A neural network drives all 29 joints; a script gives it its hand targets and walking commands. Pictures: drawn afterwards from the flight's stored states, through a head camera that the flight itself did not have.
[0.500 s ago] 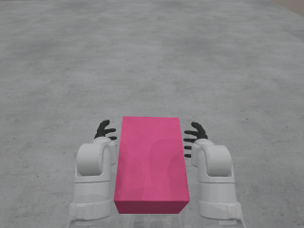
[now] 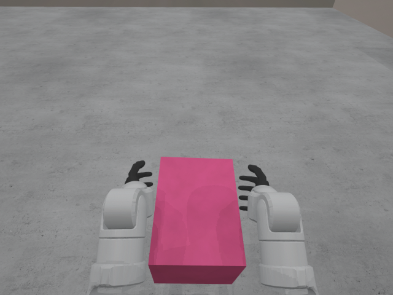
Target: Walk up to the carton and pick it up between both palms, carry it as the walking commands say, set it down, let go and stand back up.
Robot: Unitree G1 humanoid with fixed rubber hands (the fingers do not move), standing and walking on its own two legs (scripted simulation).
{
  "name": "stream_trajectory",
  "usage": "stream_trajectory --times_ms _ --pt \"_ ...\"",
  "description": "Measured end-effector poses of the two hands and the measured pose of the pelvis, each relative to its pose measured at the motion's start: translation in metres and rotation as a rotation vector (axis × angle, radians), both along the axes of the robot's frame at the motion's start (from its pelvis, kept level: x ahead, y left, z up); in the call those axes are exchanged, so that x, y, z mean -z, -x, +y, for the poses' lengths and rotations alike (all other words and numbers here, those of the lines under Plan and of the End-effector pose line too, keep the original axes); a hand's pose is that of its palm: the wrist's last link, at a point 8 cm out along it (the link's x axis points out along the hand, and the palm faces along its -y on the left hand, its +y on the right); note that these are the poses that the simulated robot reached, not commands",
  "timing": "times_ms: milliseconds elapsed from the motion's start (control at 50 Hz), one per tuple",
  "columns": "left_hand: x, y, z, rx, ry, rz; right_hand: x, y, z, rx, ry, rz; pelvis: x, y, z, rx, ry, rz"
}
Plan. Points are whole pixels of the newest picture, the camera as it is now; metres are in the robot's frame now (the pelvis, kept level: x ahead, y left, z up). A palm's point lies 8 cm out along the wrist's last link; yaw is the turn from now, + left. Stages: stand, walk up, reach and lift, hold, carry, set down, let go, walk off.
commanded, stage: carry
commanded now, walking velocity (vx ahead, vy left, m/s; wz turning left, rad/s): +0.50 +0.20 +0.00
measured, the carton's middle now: (195, 218) +0.31 +0.00 -0.01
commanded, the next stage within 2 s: none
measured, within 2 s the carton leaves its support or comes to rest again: neither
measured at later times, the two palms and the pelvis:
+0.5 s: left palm (131, 132) +0.49 +0.16 +0.09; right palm (227, 137) +0.49 -0.08 +0.08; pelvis +0.18 +0.05 -0.01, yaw +0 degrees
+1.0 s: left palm (113, 80) +0.80 +0.28 +0.08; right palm (183, 84) +0.79 +0.04 +0.07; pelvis +0.48 +0.17 +0.00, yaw -3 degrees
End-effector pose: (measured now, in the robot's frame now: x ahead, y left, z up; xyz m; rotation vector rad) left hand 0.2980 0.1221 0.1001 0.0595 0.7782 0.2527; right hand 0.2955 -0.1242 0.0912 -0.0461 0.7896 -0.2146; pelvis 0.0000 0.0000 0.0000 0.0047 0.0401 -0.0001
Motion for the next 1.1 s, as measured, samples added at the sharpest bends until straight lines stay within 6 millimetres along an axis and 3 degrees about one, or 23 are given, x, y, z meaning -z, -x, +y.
stream_trajectory --times_ms 120,200,280,380,480,600,760,820,880,960,1100 --pt "-0.005 -0.031 0.022 0.001 0.015 -0.008 -0.007 -0.029 0.022 0.018 0.001 -0.007 -0.002 -0.026 0.023 -0.013 -0.001 0.022" --pt "-0.001 -0.055 0.043 -0.011 0.029 -0.014 -0.007 -0.055 0.043 0.002 0.022 -0.012 0.0 -0.051 0.04 0.007 -0.007 0.024" --pt "0.001 -0.085 0.051 -0.011 0.035 0.024 -0.005 -0.083 0.051 0.002 0.03 0.028 -0.007 -0.079 0.049 0.027 0.009 0.044" --pt "-0.001 -0.134 0.047 0.005 0.033 0.004 -0.006 -0.129 0.047 0.035 0.013 0.009 -0.007 -0.119 0.051 0.029 0.012 0.049" --pt "0.006 -0.188 0.04 0.015 0.015 -0.031 0.004 -0.182 0.041 0.053 -0.014 -0.027 0.008 -0.17 0.047 -0.001 0.009 0.031" --pt "0.017 -0.24 0.061 -0.012 0.002 0.049 0.015 -0.243 0.061 0.02 -0.017 0.051 -0.002 -0.229 0.057 -0.024 0.0 0.036" --pt "0.007 -0.346 0.111 -0.052 0.011 -0.028 0.007 -0.356 0.111 -0.001 -0.027 -0.026 0.001 -0.328 0.102 -0.014 -0.013 0.036" --pt "0.014 -0.395 0.131 -0.035 0.031 -0.06 0.011 -0.399 0.132 0.019 -0.014 -0.058 0.016 -0.374 0.129 0.015 -0.017 0.022" --pt "0.027 -0.432 0.147 -0.022 0.054 -0.005 0.02 -0.43 0.147 0.027 0.013 -0.002 0.011 -0.41 0.148 0.033 -0.016 0.028" --pt "0.03 -0.478 0.158 0.003 0.053 0.058 0.023 -0.468 0.158 0.047 0.02 0.063 -0.001 -0.454 0.166 0.056 -0.001 0.037" --pt "0.012 -0.571 0.17 0.046 0.042 -0.005 0.005 -0.555 0.171 0.088 0.008 0.001 -0.005 -0.54 0.187 0.042 0.003 0.036"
